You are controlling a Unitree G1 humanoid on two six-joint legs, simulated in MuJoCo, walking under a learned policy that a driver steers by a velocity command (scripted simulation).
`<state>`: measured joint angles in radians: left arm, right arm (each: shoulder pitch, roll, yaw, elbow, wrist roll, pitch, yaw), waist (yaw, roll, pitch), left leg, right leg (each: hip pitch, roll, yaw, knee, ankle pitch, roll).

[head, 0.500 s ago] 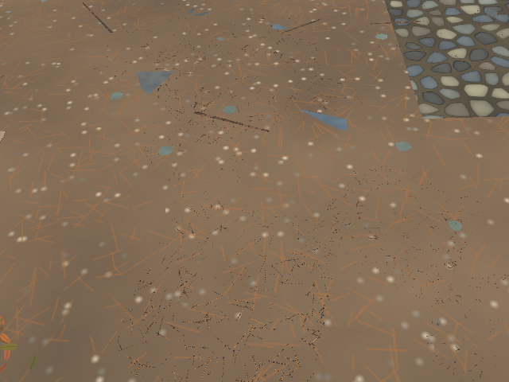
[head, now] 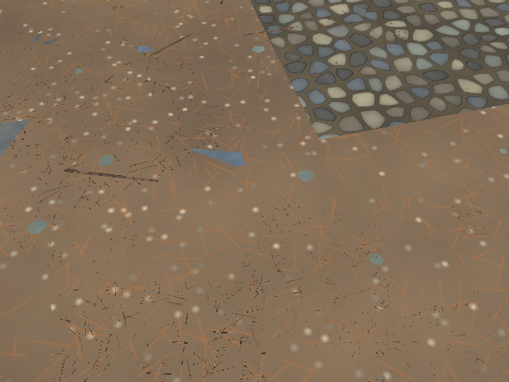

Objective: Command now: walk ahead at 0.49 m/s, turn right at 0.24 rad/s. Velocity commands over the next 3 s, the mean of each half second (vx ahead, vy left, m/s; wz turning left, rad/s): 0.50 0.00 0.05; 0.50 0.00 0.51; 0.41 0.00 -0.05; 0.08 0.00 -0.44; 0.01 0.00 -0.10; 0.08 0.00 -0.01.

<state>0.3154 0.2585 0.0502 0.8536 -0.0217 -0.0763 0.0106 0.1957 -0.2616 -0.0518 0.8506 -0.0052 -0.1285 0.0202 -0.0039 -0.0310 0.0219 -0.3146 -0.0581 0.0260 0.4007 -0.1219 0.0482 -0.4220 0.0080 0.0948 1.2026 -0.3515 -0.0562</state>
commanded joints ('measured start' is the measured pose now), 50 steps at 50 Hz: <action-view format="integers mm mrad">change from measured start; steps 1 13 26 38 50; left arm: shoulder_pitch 27 -341 -97 33 -114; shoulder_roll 38 55 72 161 141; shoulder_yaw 10 -10 24 55 25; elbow -70 -212 -100 -7 -135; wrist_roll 4 0 34 18 -2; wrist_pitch -12 -31 -60 -21 -85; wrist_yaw -2 -33 -32 8 -2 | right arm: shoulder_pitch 32 210 148 -194 74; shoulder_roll -68 -166 -61 -25 -138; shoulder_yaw -10 -20 -16 -2 -59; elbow -24 53 -21 -189 -184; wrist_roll -1 37 40 27 23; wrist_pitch -11 30 73 79 57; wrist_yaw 5 -9 -19 36 15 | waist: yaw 16 -69 -10 82 -34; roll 94 104 -64 -1 19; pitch -49 34 -39 85 -135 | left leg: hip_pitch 170 201 -342 -453 387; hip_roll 271 282 188 164 299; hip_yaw -311 -175 -139 -22 -498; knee -245 -219 773 308 -111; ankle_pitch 32 80 -84 143 44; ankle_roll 194 142 -20 4 280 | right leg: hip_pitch -183 -115 299 472 -347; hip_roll -114 -70 -265 -302 -113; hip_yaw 12 -79 12 -258 -6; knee -49 -638 -1039 -1042 76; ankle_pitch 54 328 378 479 -13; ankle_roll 0 27 -119 -96 38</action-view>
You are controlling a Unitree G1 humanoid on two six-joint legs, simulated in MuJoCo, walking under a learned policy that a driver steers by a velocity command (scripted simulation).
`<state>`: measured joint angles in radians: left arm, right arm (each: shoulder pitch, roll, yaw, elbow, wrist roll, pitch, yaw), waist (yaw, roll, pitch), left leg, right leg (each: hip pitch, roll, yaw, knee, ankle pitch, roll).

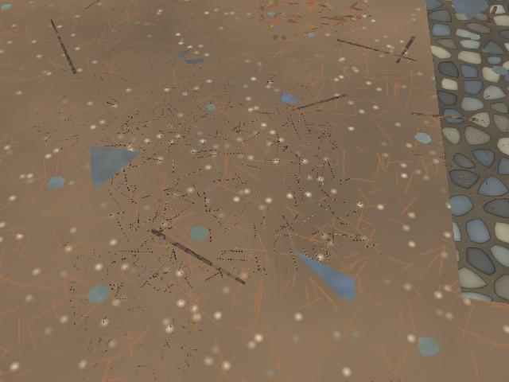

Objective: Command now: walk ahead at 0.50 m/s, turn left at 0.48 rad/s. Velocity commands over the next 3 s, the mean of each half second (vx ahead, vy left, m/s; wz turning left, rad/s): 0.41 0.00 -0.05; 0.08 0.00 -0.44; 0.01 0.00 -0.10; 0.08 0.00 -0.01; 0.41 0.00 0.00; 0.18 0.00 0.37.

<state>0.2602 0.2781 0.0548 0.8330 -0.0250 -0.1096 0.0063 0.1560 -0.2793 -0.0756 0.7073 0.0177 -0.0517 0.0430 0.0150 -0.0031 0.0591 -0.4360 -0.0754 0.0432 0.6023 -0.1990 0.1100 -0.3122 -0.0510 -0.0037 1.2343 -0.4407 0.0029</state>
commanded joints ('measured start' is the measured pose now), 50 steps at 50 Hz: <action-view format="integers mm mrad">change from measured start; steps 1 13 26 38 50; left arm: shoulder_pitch -29 -233 -13 -108 -20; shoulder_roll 135 50 150 182 142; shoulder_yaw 30 1 41 58 56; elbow -102 -154 -215 -266 -220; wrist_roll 17 6 17 17 25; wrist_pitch -37 8 46 127 146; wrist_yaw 4 -26 -26 21 28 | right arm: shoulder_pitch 62 175 92 23 -20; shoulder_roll -84 -132 -147 -84 -109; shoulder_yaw -22 -16 15 16 -3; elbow -58 34 -46 -70 -95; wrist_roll -9 -17 -11 -24 -26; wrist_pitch -21 -43 -17 47 16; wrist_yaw -11 -41 -48 -87 -67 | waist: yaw -16 -95 45 -14 10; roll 3 60 -12 -128 107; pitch -148 -26 -344 -208 -128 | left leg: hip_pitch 399 347 -280 -32 252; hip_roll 286 233 72 56 337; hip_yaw -436 -122 -169 -137 -357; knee -330 -445 815 218 -235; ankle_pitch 216 295 -319 -76 368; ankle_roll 200 83 -147 -193 92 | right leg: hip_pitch -375 -355 435 -41 -291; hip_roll -84 -56 -232 -54 143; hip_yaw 94 14 460 383 179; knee -17 -581 -805 -908 -45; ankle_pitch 115 623 824 260 -44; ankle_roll -15 -8 -345 -220 64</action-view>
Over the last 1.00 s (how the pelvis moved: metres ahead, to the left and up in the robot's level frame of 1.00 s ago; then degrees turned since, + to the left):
0.51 0.03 -0.02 22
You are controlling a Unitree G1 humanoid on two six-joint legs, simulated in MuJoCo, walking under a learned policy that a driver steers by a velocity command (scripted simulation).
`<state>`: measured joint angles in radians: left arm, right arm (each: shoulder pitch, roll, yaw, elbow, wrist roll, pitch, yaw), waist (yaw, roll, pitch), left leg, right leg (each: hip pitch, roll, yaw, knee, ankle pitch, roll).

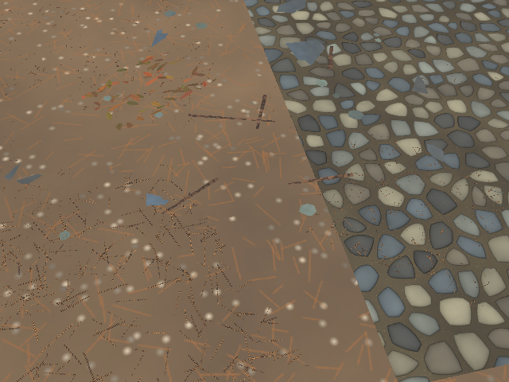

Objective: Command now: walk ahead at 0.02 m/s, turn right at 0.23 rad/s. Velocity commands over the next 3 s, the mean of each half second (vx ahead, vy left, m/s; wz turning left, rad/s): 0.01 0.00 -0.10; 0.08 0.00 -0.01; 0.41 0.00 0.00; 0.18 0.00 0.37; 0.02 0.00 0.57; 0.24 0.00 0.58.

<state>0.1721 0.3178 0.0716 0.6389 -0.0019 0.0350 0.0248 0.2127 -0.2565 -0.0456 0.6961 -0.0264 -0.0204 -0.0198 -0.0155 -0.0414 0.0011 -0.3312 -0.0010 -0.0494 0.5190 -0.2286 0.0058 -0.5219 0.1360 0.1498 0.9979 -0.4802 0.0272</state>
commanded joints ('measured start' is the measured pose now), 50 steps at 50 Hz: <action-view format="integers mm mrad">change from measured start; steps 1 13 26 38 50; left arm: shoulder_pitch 65 21 45 83 34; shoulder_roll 67 56 -2 -22 51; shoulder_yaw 28 8 -18 -19 6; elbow -23 1 48 134 169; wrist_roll -1 21 16 10 -32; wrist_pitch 6 -6 -51 -55 -79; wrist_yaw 8 -11 -10 -6 -3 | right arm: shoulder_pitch -75 15 -2 24 181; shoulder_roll -118 -66 -71 -71 -54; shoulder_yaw -26 -4 -21 -28 -42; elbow -78 -26 56 158 264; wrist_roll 19 -7 14 21 50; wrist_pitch -10 -25 2 10 -85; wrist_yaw -5 14 -11 -27 27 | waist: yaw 43 -23 -2 1 -78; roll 147 -89 14 35 -62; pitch -69 -108 14 13 68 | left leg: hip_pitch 135 89 140 158 280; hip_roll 233 37 39 43 -22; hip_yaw -212 6 1 0 101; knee -151 -39 -31 -36 -31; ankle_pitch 427 27 108 146 12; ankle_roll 190 -25 -40 -41 61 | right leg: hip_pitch -49 338 220 244 131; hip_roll -48 -262 -188 -162 -274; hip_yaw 9 22 -22 -55 78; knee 170 -578 -589 -583 -657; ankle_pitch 17 388 255 307 12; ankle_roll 51 -120 -67 -60 -166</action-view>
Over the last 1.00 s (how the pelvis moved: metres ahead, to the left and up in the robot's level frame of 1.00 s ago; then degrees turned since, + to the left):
0.36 -0.01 0.01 -20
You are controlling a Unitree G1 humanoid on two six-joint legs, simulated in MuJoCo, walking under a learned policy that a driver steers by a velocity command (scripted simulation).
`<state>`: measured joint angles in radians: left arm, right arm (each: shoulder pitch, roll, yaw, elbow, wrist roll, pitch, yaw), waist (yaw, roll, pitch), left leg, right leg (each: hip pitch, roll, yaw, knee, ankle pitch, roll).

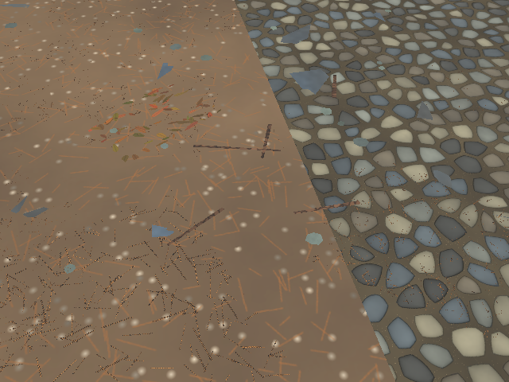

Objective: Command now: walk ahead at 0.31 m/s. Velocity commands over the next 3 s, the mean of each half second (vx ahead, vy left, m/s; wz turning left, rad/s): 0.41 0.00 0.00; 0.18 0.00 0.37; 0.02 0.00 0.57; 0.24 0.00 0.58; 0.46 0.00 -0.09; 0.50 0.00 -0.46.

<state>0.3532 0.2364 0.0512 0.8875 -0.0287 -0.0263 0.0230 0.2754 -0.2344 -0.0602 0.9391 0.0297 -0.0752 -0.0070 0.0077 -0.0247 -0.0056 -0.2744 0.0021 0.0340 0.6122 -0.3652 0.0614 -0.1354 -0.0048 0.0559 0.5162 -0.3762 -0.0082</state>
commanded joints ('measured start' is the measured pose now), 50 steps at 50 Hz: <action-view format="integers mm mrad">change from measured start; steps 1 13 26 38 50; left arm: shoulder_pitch -169 -324 21 -277 -238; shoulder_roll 79 44 255 147 223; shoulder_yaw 11 12 71 25 53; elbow -92 -142 -82 -39 -39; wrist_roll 6 12 33 55 -1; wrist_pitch -23 -59 -74 -76 31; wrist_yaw -3 -38 -46 -15 20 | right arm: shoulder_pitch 233 196 197 69 -99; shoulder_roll -115 -117 -124 -82 -121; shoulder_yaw -41 7 7 -29 -46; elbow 52 22 3 -109 -271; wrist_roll -15 -32 -46 -17 -12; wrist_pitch -30 -16 18 81 97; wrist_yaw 13 -1 -14 -34 34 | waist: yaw -140 -75 165 -62 -30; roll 61 97 25 -57 -44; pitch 31 106 -254 -28 -37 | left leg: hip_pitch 354 293 43 -220 -119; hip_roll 87 192 118 113 35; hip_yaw -163 -174 -49 -99 39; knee -212 -498 297 404 -90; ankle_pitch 74 424 690 133 173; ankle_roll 28 113 -2 -93 -12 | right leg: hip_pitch -348 -628 360 -115 97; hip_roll -46 -82 -181 -262 -304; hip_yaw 51 -64 123 -111 -192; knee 75 303 41 -315 -57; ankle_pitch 7 323 498 746 630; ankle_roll -75 4 -194 -238 -132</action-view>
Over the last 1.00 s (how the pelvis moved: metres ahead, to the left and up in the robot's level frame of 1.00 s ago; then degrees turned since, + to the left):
0.04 0.00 0.00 -1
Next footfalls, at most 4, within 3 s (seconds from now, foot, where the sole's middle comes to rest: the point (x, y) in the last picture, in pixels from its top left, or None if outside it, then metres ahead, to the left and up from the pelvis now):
0.50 right None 0.41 -0.12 -0.77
1.02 left None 0.46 0.12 -0.77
1.50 right None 0.54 -0.10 -0.77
1.98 left None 0.43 0.20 -0.77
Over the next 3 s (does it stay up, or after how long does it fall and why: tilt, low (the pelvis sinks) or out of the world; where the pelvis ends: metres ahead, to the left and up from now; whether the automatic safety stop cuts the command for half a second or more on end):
stays up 0.84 0.51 -0.01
